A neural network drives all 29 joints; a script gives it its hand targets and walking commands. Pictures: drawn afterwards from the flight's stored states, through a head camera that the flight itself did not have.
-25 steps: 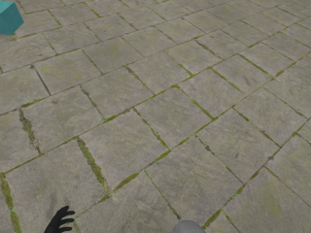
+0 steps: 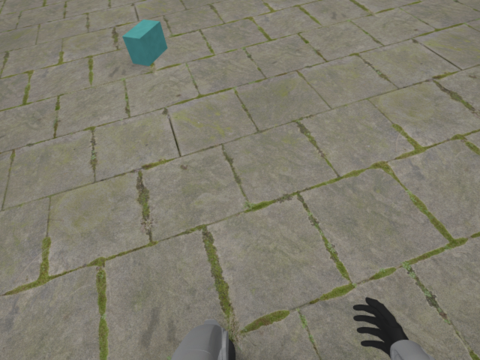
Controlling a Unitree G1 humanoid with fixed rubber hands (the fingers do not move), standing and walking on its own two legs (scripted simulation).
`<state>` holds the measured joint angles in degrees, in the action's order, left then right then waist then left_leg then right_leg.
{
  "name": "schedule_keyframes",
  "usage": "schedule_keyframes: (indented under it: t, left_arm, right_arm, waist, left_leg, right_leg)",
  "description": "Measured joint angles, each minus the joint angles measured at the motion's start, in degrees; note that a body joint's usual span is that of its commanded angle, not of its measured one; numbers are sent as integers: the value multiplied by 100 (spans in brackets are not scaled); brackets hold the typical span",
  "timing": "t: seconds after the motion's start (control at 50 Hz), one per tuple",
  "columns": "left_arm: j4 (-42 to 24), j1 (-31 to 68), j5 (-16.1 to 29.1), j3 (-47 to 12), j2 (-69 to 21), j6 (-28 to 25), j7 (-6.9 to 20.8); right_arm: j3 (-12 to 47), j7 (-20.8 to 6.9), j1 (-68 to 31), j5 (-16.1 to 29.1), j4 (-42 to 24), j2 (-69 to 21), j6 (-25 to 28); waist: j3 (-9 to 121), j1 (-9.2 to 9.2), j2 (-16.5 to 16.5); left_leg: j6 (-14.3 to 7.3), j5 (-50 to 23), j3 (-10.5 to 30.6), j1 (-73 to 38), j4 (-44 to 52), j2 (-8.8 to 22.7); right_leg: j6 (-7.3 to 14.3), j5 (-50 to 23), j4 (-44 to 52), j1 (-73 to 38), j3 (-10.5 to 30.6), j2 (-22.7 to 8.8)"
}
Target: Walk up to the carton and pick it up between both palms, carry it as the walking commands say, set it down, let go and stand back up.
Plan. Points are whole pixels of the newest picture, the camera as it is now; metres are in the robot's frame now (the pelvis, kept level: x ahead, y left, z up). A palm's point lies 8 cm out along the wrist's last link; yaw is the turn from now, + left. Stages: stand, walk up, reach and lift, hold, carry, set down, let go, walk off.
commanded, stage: walk up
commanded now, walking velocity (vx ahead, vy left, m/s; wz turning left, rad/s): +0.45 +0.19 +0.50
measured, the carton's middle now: (146, 42) +2.37 +0.95 -0.65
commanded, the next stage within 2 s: none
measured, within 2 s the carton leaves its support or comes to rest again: neither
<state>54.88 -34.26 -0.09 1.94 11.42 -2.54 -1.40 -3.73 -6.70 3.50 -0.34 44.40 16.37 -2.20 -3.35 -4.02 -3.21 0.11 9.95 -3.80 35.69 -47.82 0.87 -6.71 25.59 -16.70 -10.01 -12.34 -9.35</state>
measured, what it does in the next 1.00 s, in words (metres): walks ahead, turning left: left foot, then right foot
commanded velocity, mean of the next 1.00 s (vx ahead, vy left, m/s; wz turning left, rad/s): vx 0.48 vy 0.14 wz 0.30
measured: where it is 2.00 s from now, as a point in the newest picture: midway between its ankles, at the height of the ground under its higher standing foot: (187, 189)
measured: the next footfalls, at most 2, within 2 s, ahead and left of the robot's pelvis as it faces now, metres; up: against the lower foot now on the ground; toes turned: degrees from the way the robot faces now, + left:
left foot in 0.06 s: +0.17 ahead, +0.12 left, +0.00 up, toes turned +6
right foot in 0.58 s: +0.50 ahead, -0.03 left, +0.00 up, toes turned +5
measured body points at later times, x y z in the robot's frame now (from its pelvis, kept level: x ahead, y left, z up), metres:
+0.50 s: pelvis +0.28 +0.08 +0.02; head +0.31 +0.10 +0.47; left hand +0.45 +0.31 -0.10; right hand +0.21 -0.17 -0.11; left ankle +0.14 +0.11 -0.72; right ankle +0.46 -0.06 -0.67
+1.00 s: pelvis +0.53 +0.23 -0.01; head +0.55 +0.26 +0.44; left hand +0.38 +0.45 -0.16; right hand +0.77 +0.04 -0.11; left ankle +0.59 +0.37 -0.72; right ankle +0.46 -0.02 -0.70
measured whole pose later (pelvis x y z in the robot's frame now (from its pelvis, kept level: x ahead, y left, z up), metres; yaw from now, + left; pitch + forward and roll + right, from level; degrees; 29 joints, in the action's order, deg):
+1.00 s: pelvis +0.53 +0.23 -0.01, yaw +18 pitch +1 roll -2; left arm 58.1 -25.9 -1.5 3.6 14.6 -1.9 0.7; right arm -2.7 -3.7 4.9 -1.6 50.0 14.9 3.4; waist -2.3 -3.1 1.4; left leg -0.2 10.1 -3.9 28.7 -38.5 4.6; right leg -2.9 28.5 -42.3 7.3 -5.6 -11.7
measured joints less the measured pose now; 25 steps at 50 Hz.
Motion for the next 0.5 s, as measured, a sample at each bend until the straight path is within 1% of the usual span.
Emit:
schedule_keyframes:
  t: [0.04, 0.06, 0.08, 0.1, 0.12, 0.14, 0.16, 0.18, 0.2, 0.24, 0.32, 0.4, 0.46, 0.5]
  left_arm:
    - [46, -11, 16, 29, -2, 15, 19]
    - [68, 2, 30, 52, 8, 39, 30]
    - [92, 140, 44, 70, 48, 79, 40]
    - [55, 355, 38, 72, 89, 109, 53]
    - [-26, 607, 39, 67, 117, 127, 67]
    - [-113, 872, 24, 64, 143, 122, 86]
    - [-207, 1141, 2, 60, 167, 103, 105]
    - [-310, 1402, -20, 53, 186, 78, 121]
    - [-427, 1649, -45, 51, 199, 61, 139]
    - [-662, 2076, -92, 61, 217, 44, 183]
    - [-942, 2720, -134, 36, 189, 88, 274]
    - [-977, 3065, -105, 4, 97, 147, 299]
    - [-956, 3182, -63, 5, 28, 169, 290]
    - [-937, 3238, -29, 4, -18, 168, 279]
  right_arm:
    - [43, 28, -123, 11, -39, -39, 66]
    - [62, 58, -101, -11, -42, -41, 123]
    - [63, 110, -62, -57, -3, -62, 195]
    - [78, 174, 8, -96, 39, -66, 258]
    - [89, 253, 117, -87, 105, -73, 302]
    - [99, 330, 270, -70, 200, -101, 332]
    - [113, 402, 450, -64, 320, -148, 362]
    - [125, 464, 639, -65, 446, -207, 386]
    - [137, 512, 824, -63, 567, -270, 414]
    - [165, 560, 1176, -61, 785, -387, 485]
    - [204, 596, 1822, -42, 1139, -522, 623]
    - [247, 601, 2306, -42, 1357, -547, 653]
    - [272, 613, 2546, -65, 1457, -551, 648]
    - [274, 634, 2685, -75, 1507, -562, 633]
  waist:
    - [-47, 23, 37]
    - [-33, 68, 34]
    - [-96, 138, 109]
    - [-188, 152, 132]
    - [-264, 134, 109]
    - [-292, 116, 98]
    - [-282, 109, 108]
    - [-256, 122, 131]
    - [-232, 154, 163]
    - [-171, 269, 234]
    - [-36, 553, 322]
    - [50, 802, 355]
    - [80, 934, 377]
    - [108, 1007, 373]
  left_leg:
    - [-150, 282, -192, -366, 600, -133]
    - [-291, 344, -226, -625, 885, -227]
    - [-469, 270, -233, -694, 842, -381]
    - [-568, 376, -200, -707, 640, -469]
    - [-623, 518, -151, -784, 529, -500]
    - [-648, 616, -104, -933, 573, -524]
    - [-622, 646, -60, -1130, 741, -545]
    - [-574, 611, -10, -1350, 975, -562]
    - [-578, 576, 47, -1577, 1225, -577]
    - [-620, 500, 185, -2018, 1720, -580]
    - [-624, 411, 513, -2822, 2577, -516]
    - [-604, 488, 757, -3513, 3173, -444]
    - [-602, 710, 821, -3897, 3364, -442]
    - [-602, 940, 855, -4063, 3357, -462]
  right_leg:
    - [-73, 264, -427, 16, -91, -136]
    - [-55, 392, -1014, 168, -98, -227]
    - [47, 280, -1989, 485, -8, -412]
    - [179, 250, -3195, 974, 362, -395]
    - [295, 364, -4294, 1502, 709, -246]
    - [409, 364, -5081, 2005, 939, -89]
    - [511, 238, -5556, 2476, 1067, 33]
    - [576, 73, -5755, 2902, 1119, 116]
    - [604, -93, -5734, 3275, 1128, 168]
    - [590, -433, -5322, 3875, 1073, 212]
    - [425, -1267, -4322, 4592, 994, 234]
    - [343, -1917, -3313, 4745, 974, 272]
    - [328, -2009, -2712, 4625, 864, 345]
    - [358, -1918, -2363, 4453, 767, 436]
